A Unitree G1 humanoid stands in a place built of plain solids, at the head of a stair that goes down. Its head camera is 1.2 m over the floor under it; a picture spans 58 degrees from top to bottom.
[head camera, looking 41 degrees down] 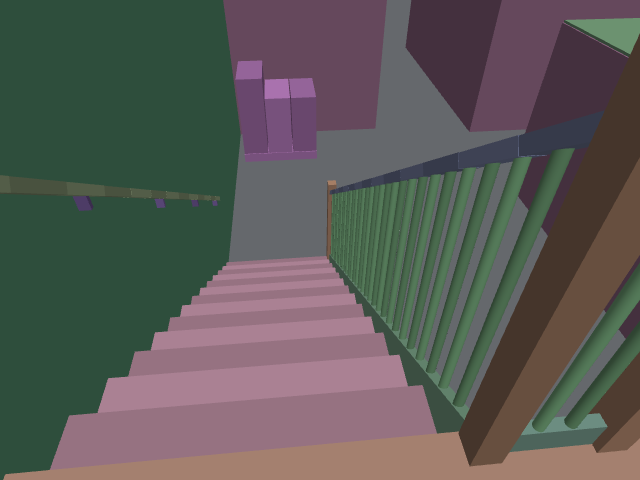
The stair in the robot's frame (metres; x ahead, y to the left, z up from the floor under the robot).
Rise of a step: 0.18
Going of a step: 0.25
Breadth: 1.20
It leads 5 degrees to the left of straight ahead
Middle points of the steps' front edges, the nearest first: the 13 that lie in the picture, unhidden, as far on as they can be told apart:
0.51 0.22 0.00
0.76 0.24 -0.18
1.01 0.26 -0.37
1.26 0.28 -0.55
1.51 0.31 -0.73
1.76 0.33 -0.91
2.01 0.35 -1.10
2.26 0.38 -1.28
2.51 0.40 -1.46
2.76 0.42 -1.65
3.01 0.45 -1.83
3.27 0.47 -2.01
3.52 0.49 -2.20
